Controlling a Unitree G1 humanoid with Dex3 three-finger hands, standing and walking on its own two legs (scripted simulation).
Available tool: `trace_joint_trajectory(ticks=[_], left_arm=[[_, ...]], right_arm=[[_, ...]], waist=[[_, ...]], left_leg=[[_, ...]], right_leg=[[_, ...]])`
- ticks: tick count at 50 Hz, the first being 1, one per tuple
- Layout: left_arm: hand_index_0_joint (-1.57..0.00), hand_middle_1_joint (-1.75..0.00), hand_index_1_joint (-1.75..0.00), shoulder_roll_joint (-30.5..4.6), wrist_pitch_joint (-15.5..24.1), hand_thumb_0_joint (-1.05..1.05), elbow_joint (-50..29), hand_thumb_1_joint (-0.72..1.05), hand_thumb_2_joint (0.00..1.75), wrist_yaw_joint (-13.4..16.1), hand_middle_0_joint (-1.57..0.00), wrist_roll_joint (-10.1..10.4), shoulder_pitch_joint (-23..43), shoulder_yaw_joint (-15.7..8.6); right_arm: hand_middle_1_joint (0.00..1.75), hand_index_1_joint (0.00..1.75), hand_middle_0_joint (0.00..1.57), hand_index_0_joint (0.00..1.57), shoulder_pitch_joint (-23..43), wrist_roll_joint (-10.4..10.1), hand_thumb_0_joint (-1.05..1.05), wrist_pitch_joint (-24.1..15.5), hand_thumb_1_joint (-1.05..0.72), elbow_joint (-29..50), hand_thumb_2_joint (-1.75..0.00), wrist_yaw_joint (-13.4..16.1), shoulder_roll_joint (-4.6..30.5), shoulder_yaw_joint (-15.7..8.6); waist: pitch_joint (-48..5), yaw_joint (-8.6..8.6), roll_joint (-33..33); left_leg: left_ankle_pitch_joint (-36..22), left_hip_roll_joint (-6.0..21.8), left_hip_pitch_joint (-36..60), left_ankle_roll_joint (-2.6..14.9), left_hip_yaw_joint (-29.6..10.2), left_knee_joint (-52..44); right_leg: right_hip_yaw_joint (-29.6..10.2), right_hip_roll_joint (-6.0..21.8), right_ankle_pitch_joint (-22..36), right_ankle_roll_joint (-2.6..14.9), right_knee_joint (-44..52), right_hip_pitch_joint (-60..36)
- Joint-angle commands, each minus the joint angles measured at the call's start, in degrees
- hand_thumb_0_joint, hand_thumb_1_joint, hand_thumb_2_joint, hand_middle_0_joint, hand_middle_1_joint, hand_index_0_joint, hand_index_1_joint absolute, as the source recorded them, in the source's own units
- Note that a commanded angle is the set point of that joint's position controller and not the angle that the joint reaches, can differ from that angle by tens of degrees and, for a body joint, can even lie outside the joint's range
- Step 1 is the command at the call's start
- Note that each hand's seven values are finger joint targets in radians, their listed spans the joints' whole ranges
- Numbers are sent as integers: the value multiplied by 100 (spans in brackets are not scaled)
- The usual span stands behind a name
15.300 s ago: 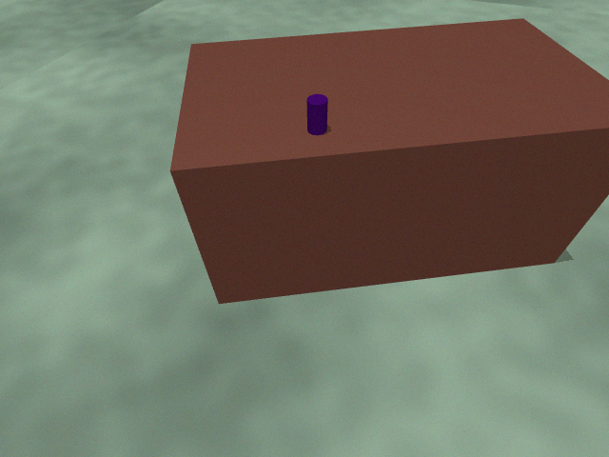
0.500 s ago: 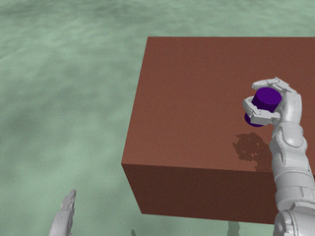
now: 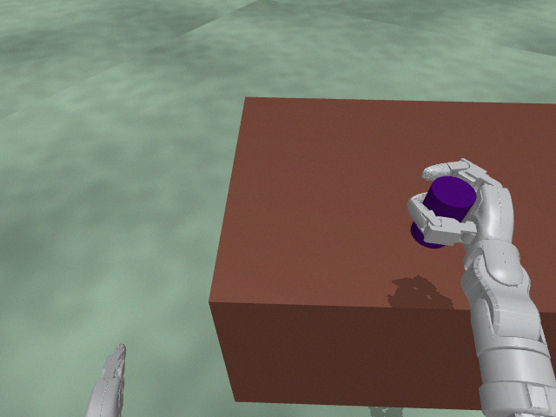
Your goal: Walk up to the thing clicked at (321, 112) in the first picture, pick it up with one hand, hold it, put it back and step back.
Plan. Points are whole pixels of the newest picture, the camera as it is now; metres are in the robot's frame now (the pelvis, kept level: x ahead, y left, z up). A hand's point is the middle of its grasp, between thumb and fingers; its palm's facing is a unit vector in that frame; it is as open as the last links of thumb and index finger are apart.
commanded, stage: lift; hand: right
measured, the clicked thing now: (440, 213) +0.37 -0.19 +0.13
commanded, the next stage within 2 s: hold in 0.34 s
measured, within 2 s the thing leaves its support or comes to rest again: neither
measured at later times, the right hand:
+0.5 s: hand (440, 207) +0.35 -0.17 +0.17, palm faces +0.19 +0.98 +0.00, open 7.3 cm
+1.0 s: hand (448, 208) +0.34 -0.17 +0.18, palm faces +0.21 +0.98 +0.00, open 7.3 cm
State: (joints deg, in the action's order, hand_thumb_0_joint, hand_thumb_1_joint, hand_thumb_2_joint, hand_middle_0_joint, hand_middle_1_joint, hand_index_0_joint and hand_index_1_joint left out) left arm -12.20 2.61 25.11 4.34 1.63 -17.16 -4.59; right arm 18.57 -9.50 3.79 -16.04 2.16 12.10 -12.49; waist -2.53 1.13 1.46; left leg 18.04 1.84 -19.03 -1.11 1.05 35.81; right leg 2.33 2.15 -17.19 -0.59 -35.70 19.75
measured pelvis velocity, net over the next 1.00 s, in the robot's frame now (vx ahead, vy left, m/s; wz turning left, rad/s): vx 0.01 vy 0.01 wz -0.02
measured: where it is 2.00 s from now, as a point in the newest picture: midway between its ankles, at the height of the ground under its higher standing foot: outside the picture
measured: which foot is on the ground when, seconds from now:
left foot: down 0.00-1.00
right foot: down 0.00-1.00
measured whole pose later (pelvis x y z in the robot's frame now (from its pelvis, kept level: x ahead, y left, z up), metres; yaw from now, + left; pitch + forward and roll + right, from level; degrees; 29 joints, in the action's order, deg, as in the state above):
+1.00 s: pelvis +0.01 +0.01 +0.01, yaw -1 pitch -2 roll +0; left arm -12.4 6.9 34.7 3.8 1.4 -13.6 -6.1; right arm 9.5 -10.5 18.4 4.5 2.1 9.9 -12.5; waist -0.9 -0.3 2.8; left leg 16.0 1.6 -10.0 -0.5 2.3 28.3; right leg 1.4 2.1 -14.3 -1.3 -27.5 10.8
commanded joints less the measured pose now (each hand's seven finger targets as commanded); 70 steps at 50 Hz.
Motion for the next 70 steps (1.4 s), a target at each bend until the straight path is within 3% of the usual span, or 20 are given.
trace_joint_trajectory(ticks=[1, 4, 5, 9, 13, 19, 26, 30, 32, 34, 37, 39, 41, 44, 48, 49, 52, 55, 56, 70], left_arm=[[-4, -5, -5, -869, 375, 0, -1053, -54, 5, 75, -4, 13, 543, -418], [-4, -5, -5, -691, 414, 0, -724, -55, 5, 61, -4, 8, 621, -326], [-4, -5, -5, -943, 436, 0, -796, -55, 5, 94, -4, 6, 703, -572], [-4, -5, -5, -513, 458, 0, -552, -55, 5, 34, -4, 7, 792, -155], [-4, -5, -5, -892, 503, 0, -611, -55, 5, 83, -4, -23, 763, -496], [-4, -5, -6, -645, 528, 0, -437, -55, 6, 40, -5, -10, 862, -297], [-5, -5, -6, -866, 586, 0, -279, -54, 5, 57, -5, -18, 819, -534], [-5, -5, -5, -524, 619, 0, 4, -54, 5, -7, -5, -15, 869, -251], [-5, -5, -5, -726, 685, 0, -233, -54, 5, 17, -5, -17, 1194, -385], [-5, -5, -5, -573, 630, 0, 13, -54, 4, -20, -5, -23, 888, -248], [-5, -6, -5, -835, 670, 0, -137, -53, 4, -1, -5, -18, 1089, -434], [-5, -6, -6, -576, 670, 0, -149, -54, 5, -37, -5, -21, 1022, -241], [-5, -6, -5, -888, 713, 0, -212, -53, 4, 3, -5, -18, 1008, -534], [-5, -6, -5, -717, 721, 0, -27, -54, 5, -32, -5, -11, 900, -377], [-5, -6, -6, -729, 765, 0, 48, -54, 5, -16, -5, -22, 905, -421], [-5, -6, -6, -549, 762, 0, 192, -54, 5, -29, -5, -14, 863, -250], [-5, -6, -6, -918, 796, 0, 7, -53, 4, 12, -5, -34, 1104, -512], [-5, -6, -6, -621, 803, 0, 24, -54, 5, -15, -5, -25, 1134, -272], [-5, -6, -5, -779, 795, 0, 140, -53, 4, 10, -5, -23, 1126, -469], [-6, -6, -6, -838, 844, 0, 206, -53, 4, -79, -5, -24, 1155, -529]], right_arm=[[142, 142, 136, 138, 2384, -71, 0, -270, -49, 1815, -130, 11, 1006, -302], [140, 140, 135, 136, 2317, -79, 0, -138, -51, 2006, -128, 5, 855, -213], [141, 141, 134, 136, 2297, -77, 0, -99, -48, 1992, -129, 15, 987, -306], [141, 141, 135, 136, 2096, -67, 0, 64, -50, 2187, -129, -7, 780, -173], [141, 141, 135, 137, 1972, -70, 0, 218, -52, 2367, -129, 31, 899, -324], [141, 141, 135, 137, 1887, -69, 0, 388, -56, 2644, -130, 46, 780, -255], [139, 139, 133, 134, 1753, -87, 0, 557, -51, 2890, -128, 34, 698, -204], [139, 139, 132, 134, 1691, -95, 0, 644, -50, 3067, -127, 19, 595, -164], [139, 139, 133, 135, 1582, -95, 0, 709, -51, 3003, -128, 31, 796, -344], [139, 139, 133, 134, 1583, -88, 0, 759, -50, 3291, -128, -8, 575, -150], [139, 139, 134, 135, 1184, -108, 0, 865, -53, 3050, -128, 3, 812, -434], [140, 140, 135, 136, 1489, -118, 0, 850, -55, 3506, -129, -15, 619, -228], [139, 139, 133, 135, 1237, -132, 0, 916, -52, 3449, -128, -3, 646, -284], [139, 139, 133, 135, 1154, -142, 0, 958, -52, 3273, -128, -24, 810, -487], [139, 139, 133, 135, 1344, -159, 0, 939, -52, 3656, -128, -48, 473, -145], [139, 139, 133, 135, 1284, -156, 0, 939, -54, 3663, -128, -60, 475, -158], [137, 137, 132, 133, 1192, -111, 0, 972, -51, 3470, -127, -45, 790, -397], [139, 139, 132, 134, 1362, -145, 0, 980, -51, 3558, -128, -53, 560, -236], [139, 139, 133, 135, 1395, -138, 0, 967, -53, 3533, -128, -43, 779, -380], [138, 138, 131, 133, 1213, -148, 0, 1150, -50, 3350, -128, -103, 811, -473]], waist=[[-1356, 16, -185], [-1222, -55, -100], [-1266, 3, -204], [-1045, -116, -82], [-1169, -53, -217], [-1005, -105, -78], [-1104, -54, -136], [-1018, -156, -64], [-1085, -171, -160], [-1122, -160, -121], [-912, -200, -289], [-926, -174, -93], [-928, -120, -203], [-821, -140, -227], [-1002, -61, -205], [-999, -129, -178], [-1143, -118, -237], [-1043, -145, -211], [-1096, -145, -67], [-978, -160, -137]], left_leg=[[-1147, -165, 280, 12, 166, -688], [-1010, -148, 294, 18, 156, -783], [-1044, -143, 314, 6, 145, -798], [-944, -134, 358, 13, 148, -899], [-1071, -145, 481, -2, 170, -970], [-1147, -131, 532, 7, 167, -1060], [-1290, -146, 620, 15, 185, -1117], [-1344, -155, 695, 22, 213, -1126], [-1481, -140, 823, -7, 209, -1151], [-1612, -147, 804, 8, 210, -1133], [-1457, -150, 853, -14, 244, -1209], [-1297, -143, 809, 14, 222, -1244], [-1305, -157, 828, 5, 247, -1256], [-1426, -135, 805, -20, 216, -1274], [-1739, -125, 839, -21, 212, -1210], [-1793, -126, 852, -15, 215, -1197], [-1823, -121, 947, -23, 240, -1192], [-1859, -111, 963, -29, 216, -1198], [-1842, -112, 967, -16, 217, -1190], [-1522, -165, 923, 9, 273, -1229]], right_leg=[[-50, -145, 868, 124, 623, -876], [-45, -163, 764, 119, 686, -901], [-41, -162, 781, 132, 687, -928], [-26, -182, 716, 113, 784, -912], [-35, -179, 823, 122, 850, -1102], [-18, -189, 932, 113, 921, -1163], [-37, -177, 1086, 115, 991, -1364], [-51, -164, 1175, 105, 1008, -1319], [-37, -180, 1280, 115, 995, -1321], [-34, -175, 1425, 109, 1011, -1429], [-39, -177, 1266, 117, 1067, -1309], [-25, -187, 1130, 101, 1103, -1367], [-46, -172, 1117, 108, 1140, -1414], [-29, -188, 1219, 129, 1088, -1355], [-41, -189, 1502, 126, 1039, -1554], [-44, -192, 1581, 121, 1034, -1546], [-65, -188, 1621, 125, 1024, -1556], [-40, -197, 1626, 119, 1031, -1524], [-44, -198, 1631, 115, 1022, -1575], [-84, -160, 1383, 95, 1100, -1442]])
